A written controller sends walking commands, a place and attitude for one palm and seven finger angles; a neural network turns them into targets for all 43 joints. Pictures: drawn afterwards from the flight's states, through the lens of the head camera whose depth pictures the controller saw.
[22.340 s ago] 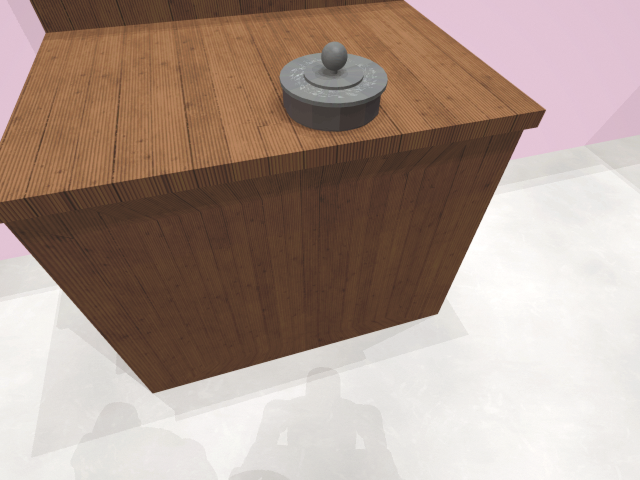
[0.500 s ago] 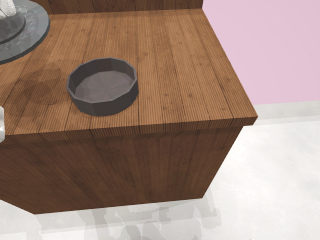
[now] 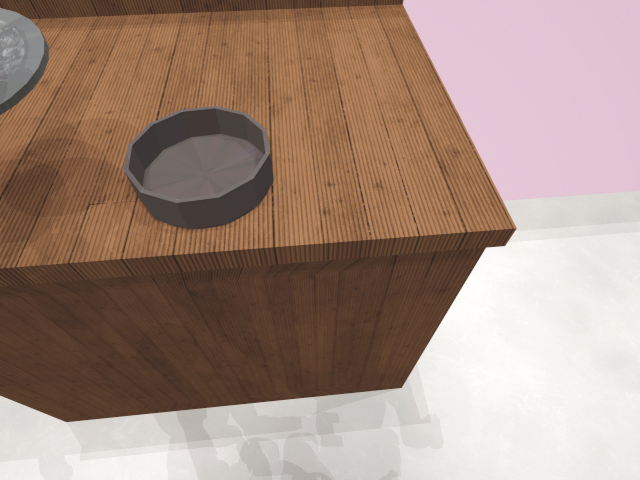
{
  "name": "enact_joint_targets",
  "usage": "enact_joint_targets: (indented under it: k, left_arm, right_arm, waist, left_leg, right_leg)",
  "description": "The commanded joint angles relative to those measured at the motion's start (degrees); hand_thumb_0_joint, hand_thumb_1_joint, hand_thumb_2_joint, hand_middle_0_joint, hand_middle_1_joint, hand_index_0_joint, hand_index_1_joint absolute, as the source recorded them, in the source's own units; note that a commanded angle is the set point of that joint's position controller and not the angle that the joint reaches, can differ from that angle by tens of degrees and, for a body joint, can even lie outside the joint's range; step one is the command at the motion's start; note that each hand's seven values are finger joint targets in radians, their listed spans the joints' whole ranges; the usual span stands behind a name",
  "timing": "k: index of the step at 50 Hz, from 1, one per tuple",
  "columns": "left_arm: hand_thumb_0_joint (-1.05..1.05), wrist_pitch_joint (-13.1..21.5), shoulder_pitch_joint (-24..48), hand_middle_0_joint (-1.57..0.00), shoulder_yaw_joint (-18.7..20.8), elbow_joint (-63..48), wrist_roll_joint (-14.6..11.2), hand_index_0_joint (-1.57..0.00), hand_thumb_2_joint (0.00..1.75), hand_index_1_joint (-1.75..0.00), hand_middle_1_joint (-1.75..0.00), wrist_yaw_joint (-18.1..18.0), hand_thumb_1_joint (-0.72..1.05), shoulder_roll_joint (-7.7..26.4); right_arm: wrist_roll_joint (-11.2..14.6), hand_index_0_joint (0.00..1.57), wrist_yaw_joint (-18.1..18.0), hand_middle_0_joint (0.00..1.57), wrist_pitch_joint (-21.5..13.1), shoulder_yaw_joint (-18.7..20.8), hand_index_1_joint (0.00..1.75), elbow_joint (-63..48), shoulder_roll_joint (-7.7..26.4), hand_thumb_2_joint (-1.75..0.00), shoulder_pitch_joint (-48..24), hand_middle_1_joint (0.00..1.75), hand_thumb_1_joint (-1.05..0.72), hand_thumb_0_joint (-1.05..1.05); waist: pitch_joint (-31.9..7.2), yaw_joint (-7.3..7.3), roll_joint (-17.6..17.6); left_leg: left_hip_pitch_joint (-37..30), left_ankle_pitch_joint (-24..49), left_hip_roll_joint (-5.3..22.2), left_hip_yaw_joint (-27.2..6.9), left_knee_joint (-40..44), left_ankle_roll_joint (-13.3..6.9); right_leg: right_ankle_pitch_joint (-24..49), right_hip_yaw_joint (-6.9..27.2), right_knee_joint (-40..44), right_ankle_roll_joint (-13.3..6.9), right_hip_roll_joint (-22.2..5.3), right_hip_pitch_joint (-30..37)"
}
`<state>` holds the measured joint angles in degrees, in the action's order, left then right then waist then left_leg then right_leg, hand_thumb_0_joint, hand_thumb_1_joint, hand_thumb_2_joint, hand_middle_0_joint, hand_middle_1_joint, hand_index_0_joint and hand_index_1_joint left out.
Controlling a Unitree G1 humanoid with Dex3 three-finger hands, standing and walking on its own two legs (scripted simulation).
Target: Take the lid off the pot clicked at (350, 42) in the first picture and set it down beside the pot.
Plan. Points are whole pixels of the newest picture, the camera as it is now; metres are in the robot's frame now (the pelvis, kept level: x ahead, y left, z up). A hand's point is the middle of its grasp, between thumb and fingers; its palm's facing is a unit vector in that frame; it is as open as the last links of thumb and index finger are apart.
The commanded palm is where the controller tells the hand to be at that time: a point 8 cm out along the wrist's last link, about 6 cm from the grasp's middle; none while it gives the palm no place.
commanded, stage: move the lid sideways beside the pot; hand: left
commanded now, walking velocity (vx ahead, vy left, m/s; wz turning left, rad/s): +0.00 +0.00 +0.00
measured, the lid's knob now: out of the picture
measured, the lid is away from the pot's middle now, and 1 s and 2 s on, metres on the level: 0.22 0.24 0.25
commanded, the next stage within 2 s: lower the lid onto the table in 0.32 s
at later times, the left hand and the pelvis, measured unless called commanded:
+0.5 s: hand out of the picture +0.46 +0.36 +0.32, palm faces -0.13 -0.17 -0.98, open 3.8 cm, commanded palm +0.47 +0.35 +0.39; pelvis +0.01 +0.00 +0.00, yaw +0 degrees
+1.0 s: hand out of the picture +0.47 +0.35 +0.28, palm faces -0.18 -0.23 -0.96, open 3.8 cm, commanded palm +0.47 +0.36 +0.35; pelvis +0.01 +0.00 +0.00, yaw -1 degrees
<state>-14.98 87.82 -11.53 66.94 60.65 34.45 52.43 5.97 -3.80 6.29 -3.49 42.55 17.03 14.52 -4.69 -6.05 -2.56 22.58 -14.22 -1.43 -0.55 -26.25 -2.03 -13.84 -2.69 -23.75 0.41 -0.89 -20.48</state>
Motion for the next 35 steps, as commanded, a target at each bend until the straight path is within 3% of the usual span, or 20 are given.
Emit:
enact_joint_targets:
  k: [1, 3, 4, 5, 7, 8, 9, 11, 13, 14, 17, 18, 21, 23, 26, 29, 30, 33, 34, 35]
  left_arm:
    - [0.00, 1.25, 32.99, -0.67, 4.85, -15.59, 2.47, -1.12, 0.98, -1.19, -1.04, -3.82, 0.69, 15.28]
    - [0.00, 1.46, 30.11, -0.67, 4.83, -13.94, 2.02, -1.12, 0.98, -1.19, -1.04, -3.52, 0.69, 15.39]
    - [0.00, 1.53, 30.80, -0.67, 6.14, -13.69, 2.97, -1.12, 0.98, -1.19, -1.04, -3.55, 0.69, 17.86]
    - [0.00, 1.49, 29.56, -0.67, 4.87, -11.56, 2.93, -1.12, 0.98, -1.19, -1.04, -3.40, 0.69, 16.35]
    - [0.00, 1.35, 30.07, -0.67, 2.77, -11.78, 2.31, -1.12, 0.98, -1.19, -1.04, -3.15, 0.69, 14.22]
    - [0.00, 1.31, 29.03, -0.67, 2.21, -12.27, 1.53, -1.12, 0.98, -1.19, -1.04, -2.96, 0.69, 13.12]
    - [0.00, 1.43, 31.48, -0.67, 4.78, -14.87, 2.51, -1.12, 0.98, -1.19, -1.04, -3.24, 0.69, 16.82]
    - [0.00, 1.71, 30.77, -0.67, 6.05, -14.30, 3.34, -1.12, 0.98, -1.19, -1.04, -3.38, 0.69, 18.89]
    - [0.00, 1.68, 29.55, -0.67, 3.20, -15.10, 2.02, -1.12, 0.98, -1.19, -1.04, -2.97, 0.69, 14.98]
    - [0.00, 1.50, 31.40, -0.67, 4.77, -16.23, 2.62, -1.12, 0.98, -1.19, -1.04, -3.07, 0.69, 16.94]
    - [0.00, 1.42, 31.14, -0.67, 5.84, -16.75, 2.94, -1.12, 0.98, -1.19, -1.04, -3.07, 0.69, 18.20]
    - [0.00, 1.53, 29.51, -0.67, 4.36, -16.12, 2.22, -1.12, 0.98, -1.19, -1.04, -2.89, 0.69, 16.36]
    - [0.00, 1.20, 28.16, -0.67, 3.98, -13.40, 2.39, -1.12, 0.98, -1.19, -1.04, -2.66, 0.69, 16.26]
    - [0.00, -1.45, 29.71, -0.67, -0.30, -9.85, 0.77, -1.12, 0.98, -1.19, -1.04, -2.12, 0.69, 10.53]
    - [0.00, -1.90, 33.17, -0.67, 2.77, -12.93, 2.12, -1.12, 0.98, -1.19, -1.04, -2.57, 0.69, 14.79]
    - [0.00, -2.21, 35.04, -0.67, 3.59, -15.58, 2.23, -1.12, 0.98, -1.19, -1.04, -2.90, 0.69, 15.41]
    - [0.00, -2.44, 34.75, -0.67, 3.24, -15.07, 2.31, -1.12, 0.98, -1.19, -1.04, -2.94, 0.69, 14.58]
    - [0.00, -2.76, 30.37, -0.67, 1.21, -11.74, 1.36, -1.12, 0.98, -1.19, -1.04, -2.78, 0.69, 11.31]
    - [0.00, -2.70, 29.71, -0.67, 4.51, -10.90, 2.41, -1.12, 0.98, -1.19, -1.04, -3.11, 0.69, 14.95]
    - [0.00, -2.41, 28.69, -0.67, 4.85, -10.12, 2.74, -1.12, 0.98, -1.19, -1.04, -3.31, 0.69, 16.06]
  right_arm:
    - [-0.59, 0.20, -0.87, 0.20, -1.74, 2.82, 0.30, -5.18, 8.99, -0.90, 1.33, 0.30, -0.90, 0.00]
    - [-0.39, 0.20, -0.94, 0.20, -1.53, 2.76, 0.30, -5.49, 9.12, -0.90, 1.39, 0.30, -0.90, 0.00]
    - [-0.45, 0.20, -0.85, 0.20, -1.21, 2.71, 0.30, -5.12, 9.17, -0.90, 1.59, 0.30, -0.90, 0.00]
    - [-0.35, 0.20, -0.95, 0.20, -0.97, 2.68, 0.30, -5.36, 9.07, -0.90, 1.50, 0.30, -0.90, 0.00]
    - [-0.11, 0.20, -0.74, 0.20, -0.61, 2.76, 0.30, -5.31, 9.22, -0.90, 1.44, 0.30, -0.90, 0.00]
    - [0.20, 0.20, -0.67, 0.20, -0.58, 2.75, 0.30, -5.64, 9.32, -0.90, 1.09, 0.30, -0.90, 0.00]
    - [-0.24, 0.20, -0.50, 0.20, -0.41, 2.88, 0.30, -5.26, 9.57, -0.90, 1.59, 0.30, -0.90, 0.00]
    - [-0.47, 0.20, -0.68, 0.20, -0.40, 2.80, 0.30, -5.78, 9.40, -0.90, 1.80, 0.30, -0.90, 0.00]
    - [0.00, 0.20, -0.60, 0.20, -0.38, 2.80, 0.30, -6.07, 9.22, -0.90, 1.68, 0.30, -0.90, 0.00]
    - [-0.30, 0.20, -0.44, 0.20, -0.27, 2.99, 0.30, -5.49, 9.31, -0.90, 2.24, 0.30, -0.90, 0.00]
    - [-0.48, 0.20, -0.38, 0.20, -0.34, 3.22, 0.30, -5.90, 9.29, -0.90, 2.52, 0.30, -0.90, 0.00]
    - [-0.18, 0.20, -0.39, 0.20, -0.41, 3.02, 0.30, -6.04, 9.38, -0.90, 2.29, 0.30, -0.90, 0.00]
    - [-0.12, 0.20, -0.32, 0.20, -0.07, 2.87, 0.30, -5.58, 9.21, -0.90, 2.57, 0.30, -0.90, 0.00]
    - [0.31, 0.20, 0.17, 0.20, -0.51, 2.99, 0.30, -4.95, 9.49, -0.90, 2.82, 0.30, -0.90, 0.00]
    - [-0.29, 0.20, 0.14, 0.20, -1.04, 2.91, 0.30, -4.78, 9.57, -0.90, 3.12, 0.30, -0.90, 0.00]
    - [-0.46, 0.20, 0.07, 0.20, -1.75, 2.96, 0.30, -4.64, 9.39, -0.90, 3.48, 0.30, -0.90, 0.00]
    - [-0.56, 0.20, 0.05, 0.20, -2.03, 3.17, 0.30, -5.03, 9.28, -0.90, 3.37, 0.30, -0.90, 0.00]
    - [-0.30, 0.20, 0.18, 0.20, -2.30, 3.03, 0.30, -4.91, 9.48, -0.90, 3.96, 0.30, -0.90, 0.00]
    - [-0.62, 0.20, 0.19, 0.20, -2.19, 3.09, 0.30, -4.61, 9.42, -0.90, 4.18, 0.30, -0.90, 0.00]
    - [-0.56, 0.20, 0.15, 0.20, -2.02, 2.91, 0.30, -5.24, 9.45, -0.90, 3.63, 0.30, -0.90, 0.00]
  waist:
    - [-26.46, 0.61, -7.41]
    - [-25.67, 0.75, -6.00]
    - [-25.66, 0.76, -5.53]
    - [-23.65, 0.47, -4.25]
    - [-22.23, 0.14, -5.19]
    - [-22.29, 0.39, -6.10]
    - [-24.93, 0.72, -7.00]
    - [-25.44, 0.74, -7.42]
    - [-25.69, 0.53, -8.60]
    - [-26.97, 0.61, -8.84]
    - [-27.34, 0.58, -8.68]
    - [-26.61, 0.43, -8.98]
    - [-23.24, 0.09, -5.88]
    - [-21.30, -0.74, -7.37]
    - [-25.01, -0.39, -7.67]
    - [-28.78, -0.01, -9.20]
    - [-28.68, -0.03, -10.58]
    - [-25.90, -0.35, -8.81]
    - [-26.05, -0.04, -5.73]
    - [-25.17, 0.11, -5.48]
  left_leg:
    - [-20.29, 34.58, 0.26, -1.54, -2.41, -1.07]
    - [-19.62, 36.43, 0.22, -1.01, -2.88, -1.23]
    - [-18.54, 35.03, 0.51, -0.82, -2.65, -1.30]
    - [-17.12, 33.72, 0.52, -0.71, -2.48, -1.39]
    - [-16.80, 31.59, 0.66, -0.65, -1.83, -1.34]
    - [-18.21, 35.18, 0.83, -0.81, -2.25, -1.07]
    - [-19.34, 36.46, 1.03, -1.06, -2.61, -1.02]
    - [-19.20, 37.21, 0.77, -0.78, -3.25, -1.24]
    - [-21.05, 41.59, 0.93, -0.84, -3.86, -1.00]
    - [-21.87, 41.87, 1.24, -1.19, -4.07, -0.95]
    - [-22.07, 41.95, 1.03, -1.34, -4.52, -1.15]
    - [-22.47, 44.20, 1.01, -1.39, -4.74, -0.80]
    - [-18.95, 37.92, 0.95, -0.83, -3.91, -1.35]
    - [-19.58, 37.44, 0.51, -0.91, -3.33, -0.98]
    - [-20.27, 37.61, 0.41, -1.22, -3.47, -1.07]
    - [-23.25, 42.53, 0.71, -1.86, -4.31, -0.58]
    - [-23.74, 43.42, 0.65, -1.71, -4.96, -0.75]
    - [-22.92, 43.46, 0.64, -1.88, -4.61, -0.21]
    - [-21.08, 40.98, 0.64, -1.63, -4.70, -0.74]
    - [-18.81, 38.93, 0.35, -1.24, -4.47, -0.98]
  right_leg:
    - [16.63, 0.30, 0.67, -1.77, 1.89, 4.42]
    - [18.35, 0.24, 0.57, -1.72, 1.78, 5.58]
    - [18.17, 0.60, 0.36, -1.41, 1.68, 5.72]
    - [17.43, 0.30, 0.31, -1.46, 1.69, 5.14]
    - [16.11, 0.09, 0.81, -1.49, 1.63, 4.15]
    - [16.97, -0.08, 0.83, -1.67, 1.61, 4.01]
    - [17.65, 0.32, 0.39, -1.40, 1.74, 4.38]
    - [18.13, 0.34, 0.07, -1.44, 1.92, 4.73]
    - [19.87, 0.05, 0.05, -1.54, 1.84, 4.09]
    - [19.53, 0.25, -0.04, -1.21, 1.90, 3.85]
    - [19.36, 0.15, -0.27, -1.25, 2.02, 3.65]
    - [20.07, -0.17, -0.19, -1.50, 2.07, 3.31]
    - [18.73, -0.12, 0.16, -1.15, 1.94, 3.26]
    - [18.48, -0.51, 0.75, -1.41, 1.88, 2.22]
    - [19.23, -0.23, 0.21, -1.32, 2.08, 3.52]
    - [20.67, -0.21, -0.31, -1.19, 2.03, 4.11]
    - [20.52, -0.04, -0.39, -1.26, 2.03, 3.17]
    - [19.70, -0.77, 0.00, -1.39, 2.21, 2.40]
    - [19.81, -0.34, -0.44, -1.01, 2.22, 3.58]
    - [19.79, -0.14, -0.73, -1.14, 1.98, 4.18]
